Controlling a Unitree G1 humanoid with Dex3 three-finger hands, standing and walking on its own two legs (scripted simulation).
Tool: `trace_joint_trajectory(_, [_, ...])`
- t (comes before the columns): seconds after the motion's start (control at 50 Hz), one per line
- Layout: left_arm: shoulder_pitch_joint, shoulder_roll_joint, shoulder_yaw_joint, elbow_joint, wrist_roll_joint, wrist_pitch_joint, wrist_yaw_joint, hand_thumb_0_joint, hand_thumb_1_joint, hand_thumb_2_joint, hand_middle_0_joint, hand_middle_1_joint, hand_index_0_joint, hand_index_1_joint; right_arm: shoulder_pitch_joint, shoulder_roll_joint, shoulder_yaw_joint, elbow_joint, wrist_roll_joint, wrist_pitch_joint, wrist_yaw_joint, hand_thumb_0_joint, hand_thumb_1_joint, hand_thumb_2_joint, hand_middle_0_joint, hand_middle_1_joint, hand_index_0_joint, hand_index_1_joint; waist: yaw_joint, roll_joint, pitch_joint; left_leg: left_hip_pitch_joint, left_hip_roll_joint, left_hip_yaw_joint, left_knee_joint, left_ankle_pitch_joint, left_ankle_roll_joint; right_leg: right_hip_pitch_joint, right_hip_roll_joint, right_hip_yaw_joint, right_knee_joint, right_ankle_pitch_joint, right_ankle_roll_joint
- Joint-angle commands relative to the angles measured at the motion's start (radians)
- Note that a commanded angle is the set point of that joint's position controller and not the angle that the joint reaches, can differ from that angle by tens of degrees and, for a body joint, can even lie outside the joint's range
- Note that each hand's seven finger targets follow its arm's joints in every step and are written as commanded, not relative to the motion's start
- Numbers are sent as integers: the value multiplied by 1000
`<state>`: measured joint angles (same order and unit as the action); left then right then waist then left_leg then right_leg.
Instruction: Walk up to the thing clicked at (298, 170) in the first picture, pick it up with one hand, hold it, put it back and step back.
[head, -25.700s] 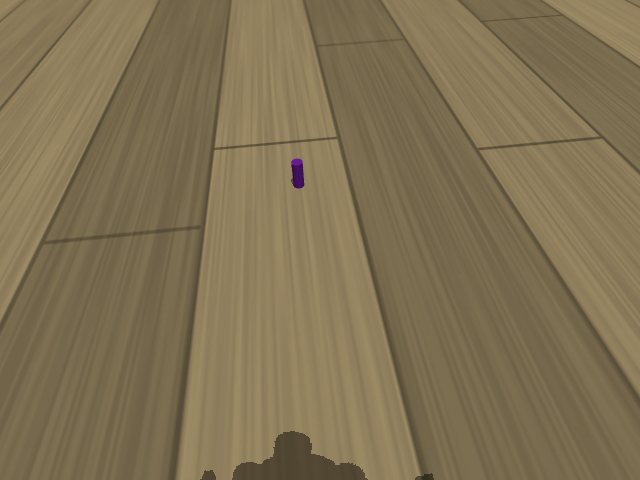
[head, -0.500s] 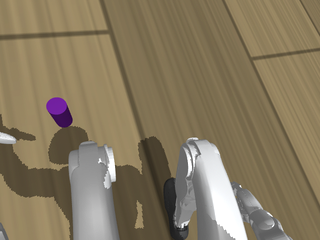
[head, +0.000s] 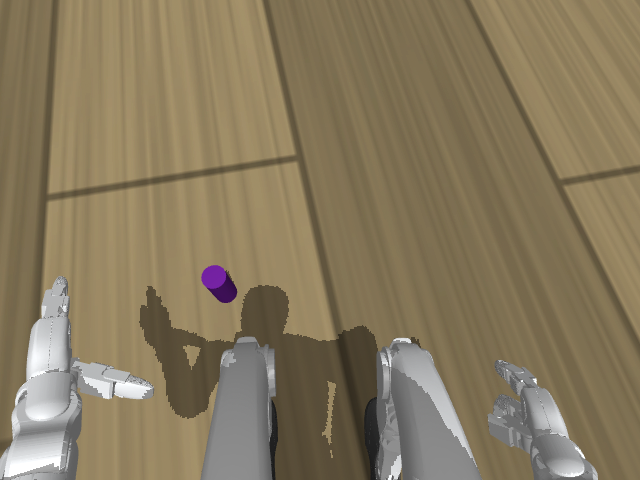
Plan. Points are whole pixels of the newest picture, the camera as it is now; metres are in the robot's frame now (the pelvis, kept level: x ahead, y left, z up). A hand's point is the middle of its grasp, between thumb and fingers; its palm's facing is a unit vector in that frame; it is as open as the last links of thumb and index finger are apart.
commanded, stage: home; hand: left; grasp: from the side
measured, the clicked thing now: (220, 285) +0.46 +0.25 -0.46
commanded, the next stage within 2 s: none
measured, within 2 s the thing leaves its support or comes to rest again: neither
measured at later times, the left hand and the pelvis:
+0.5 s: hand (74, 364) +0.24 +0.22 +0.11, palm faces +0.17 -0.93 -0.33, open 17.6 cm; pelvis +0.07 +0.01 +0.17, yaw +3 degrees
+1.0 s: hand (72, 407) +0.21 +0.20 +0.14, palm faces +0.17 -0.94 -0.29, open 17.6 cm; pelvis +0.06 +0.00 +0.19, yaw +4 degrees
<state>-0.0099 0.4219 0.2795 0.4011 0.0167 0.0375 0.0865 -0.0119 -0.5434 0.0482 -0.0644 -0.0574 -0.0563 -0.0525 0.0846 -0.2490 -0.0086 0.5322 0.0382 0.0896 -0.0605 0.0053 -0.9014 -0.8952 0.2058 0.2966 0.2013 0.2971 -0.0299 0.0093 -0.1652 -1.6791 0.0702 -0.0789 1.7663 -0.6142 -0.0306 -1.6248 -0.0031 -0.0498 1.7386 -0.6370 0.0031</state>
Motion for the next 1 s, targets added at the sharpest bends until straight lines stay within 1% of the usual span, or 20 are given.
trace_joint_trajectory(0.0, [15, 159, 34, -149, -5, 8, 42, 0, -607, 22, -44, -43, -43, -44, 82, -139, -58, -112, 5, -69, -39, 0, -895, -902, 201, 301, 201, 301, -13, 57, -424, 482, -38, 69, -328, 120, 60, 459, 11, 52, -414, 144, -14])
trace_joint_trajectory(0.04, [29, 154, 20, -203, -7, 26, 55, 0, -595, 29, -45, -45, -44, -46, 102, -133, -56, -102, 4, -86, -49, 0, -895, -902, 201, 301, 201, 301, -8, 40, -410, 549, -39, 67, -380, 161, 58, 526, 7, 49, -468, 189, -13])
trace_joint_trajectory(0.06, [73, 100, -16, -147, -5, 42, 55, 0, -597, 28, -45, -45, -44, -45, 96, -129, -52, -108, 2, -93, -52, 0, -896, -902, 201, 301, 201, 301, -25, 41, -386, 578, -41, 67, -408, 181, 58, 543, 9, 41, -488, 215, -15])
trace_joint_trajectory(0.08, [39, 125, -8, -233, -11, 44, 63, 0, -602, 25, -44, -44, -43, -45, 110, -126, -51, -103, 2, -99, -58, 0, -896, -902, 201, 301, 201, 301, -8, 53, -387, 615, -40, 67, -435, 201, 55, 575, 5, 43, -511, 231, -15])
trace_joint_trajectory(0.1, [90, 98, -23, -188, -7, 61, 68, 0, -583, 36, -46, -47, -45, -48, 110, -125, -49, -110, 2, -106, -65, 0, -895, -902, 201, 301, 201, 301, -14, 59, -381, 655, -43, 68, -462, 222, 54, 613, 5, 39, -538, 255, -15])
trace_joint_trajectory(0.22, [160, 48, -87, -315, -11, 120, 103, 0, -598, 28, -45, -45, -44, -46, 137, -111, -37, -127, 3, -129, -98, 0, -896, -902, 201, 301, 201, 301, -3, 92, -316, 870, -43, 62, -642, 309, 38, 770, 7, 6, -671, 325, -18])
trace_joint_trajectory(0.24, [203, 10, -118, -306, -13, 134, 105, 0, -607, 22, -44, -44, -43, -44, 137, -105, -33, -135, 2, -133, -103, 0, -896, -902, 201, 301, 201, 301, -10, 81, -286, 894, -45, 66, -667, 324, 37, 798, 7, 6, -699, 342, -15])
trace_joint_trajectory(0.28, [210, 30, -115, -409, -16, 148, 115, 0, -591, 32, -45, -47, -45, -47, 152, -101, -30, -133, -1, -139, -114, 0, -896, -902, 201, 301, 201, 301, 7, 109, -273, 963, -45, 68, -721, 357, 32, 846, 8, -1, -738, 364, -16])
trace_joint_trajectory(0.32, [326, -61, -187, -358, -17, 178, 114, 0, -598, 28, -45, -46, -44, -46, 146, -91, -24, -153, -4, -147, -125, 0, -896, -902, 201, 301, 201, 301, -15, 82, -215, 999, -44, 67, -768, 367, 32, 890, 13, -12, -787, 376, -12])
trace_joint_trajectory(0.34, [290, -41, -180, -450, -21, 181, 119, 0, -569, 45, -48, -50, -47, -51, 155, -88, -24, -153, -6, -153, -128, 0, -896, -902, 201, 301, 201, 301, -9, 86, -198, 1011, -44, 68, -793, 351, 32, 910, 12, -15, -809, 367, -12])
trace_joint_trajectory(0.36, [326, -69, -202, -434, -20, 190, 120, 0, -586, 35, -46, -47, -45, -48, 149, -85, -20, -159, -6, -159, -132, 0, -896, -902, 201, 301, 201, 301, -15, 77, -172, 1024, -45, 68, -811, 352, 33, 926, 13, -16, -829, 369, -10])
trace_joint_trajectory(0.44, [393, -63, -215, -593, -23, 204, 121, 0, -569, 45, -48, -51, -47, -51, 149, -74, -16, -187, -12, -177, -142, 0, -897, -902, 201, 301, 201, 301, 2, 74, -134, 1079, -44, 62, -881, 364, 29, 993, 24, -36, -876, 371, -12])
trace_joint_trajectory(0.46, [437, -75, -221, -590, -21, 208, 121, 0, -581, 38, -46, -49, -46, -49, 138, -71, -12, -197, -14, -185, -145, 0, -896, -902, 201, 301, 201, 301, 6, 62, -129, 1093, -43, 59, -890, 392, 28, 1012, 27, -39, -880, 393, -12])
trace_joint_trajectory(0.48, [499, -141, -269, -508, -22, 217, 111, 0, -593, 31, -45, -47, -44, -47, 145, -67, -11, -190, -15, -186, -144, 0, -897, -902, 201, 301, 201, 301, -9, 23, -64, 1076, -45, 60, -897, 369, 32, 997, 30, -41, -900, 374, -9])
trace_joint_trajectory(0.56, [472, -85, -220, -633, -20, 208, 101, 0, -568, 45, -47, -51, -47, -51, 142, -74, -16, -205, -21, -203, -143, 0, -897, -902, 201, 301, 201, 301, 4, 13, -61, 1102, -47, 68, -917, 395, 33, 1044, 24, -33, -936, 397, -4])
trace_joint_trajectory(0.62, [490, -133, -257, -588, -21, 204, 87, 0, -589, 33, -45, -47, -45, -47, 136, -71, -14, -209, -24, -215, -138, 0, -897, -902, 201, 301, 201, 301, -9, -1, 19, 1094, -46, 68, -948, 332, 31, 1022, 29, -37, -953, 336, -3])
trace_joint_trajectory(0.72, [446, -121, -245, -622, -14, 185, 74, 0, -583, 36, -46, -48, -45, -48, 139, -76, -18, -209, -31, -235, -131, 0, -897, -901, 201, 301, 201, 301, -4, 46, -11, 1121, -46, 66, -969, 311, 27, 1036, 27, -30, -952, 314, -9])
trace_joint_trajectory(0.8, [423, -106, -229, -638, -14, 181, 74, 0, -586, 35, -45, -48, -45, -48, 134, -73, -16, -210, -32, -250, -134, 0, -897, -901, 201, 301, 200, 301, -2, 29, -64, 1141, -56, 81, -946, 350, 31, 1076, 19, -13, -971, 362, -1])
trace_joint_trajectory(0.86, [433, -123, -245, -613, -13, 185, 70, 0, -577, 40, -46, -50, -46, -50, 136, -74, -14, -198, -35, -256, -134, 0, -897, -901, 200, 301, 200, 301, -4, 35, -54, 1150, -54, 79, -950, 368, 29, 1072, 22, -16, -969, 376, -4])
trace_joint_trajectory(0.98, [445, -112, -227, -593, -15, 179, 68, 0, -597, 29, -44, -48, -44, -48, 119, -74, -14, -200, -33, -258, -134, 0, -898, -901, 200, 301, 200, 301, 7, 19, -32, 1126, -59, 85, -962, 307, 33, 1072, 17, -12, -999, 319, 0])
